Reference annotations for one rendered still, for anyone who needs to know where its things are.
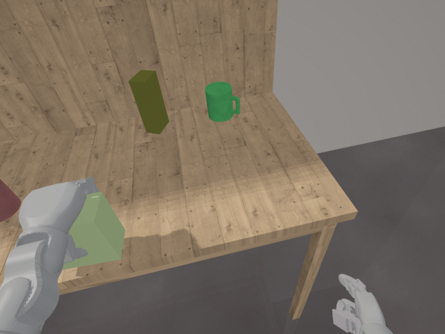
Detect sponge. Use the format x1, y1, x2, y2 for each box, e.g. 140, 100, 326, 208
63, 192, 125, 270

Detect left robot forearm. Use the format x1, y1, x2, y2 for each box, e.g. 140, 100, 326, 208
0, 227, 68, 334

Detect table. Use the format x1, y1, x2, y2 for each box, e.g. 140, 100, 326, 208
0, 0, 358, 320

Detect right robot hand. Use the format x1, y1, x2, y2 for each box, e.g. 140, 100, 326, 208
332, 274, 386, 334

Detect left robot hand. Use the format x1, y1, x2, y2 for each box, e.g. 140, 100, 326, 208
19, 177, 99, 263

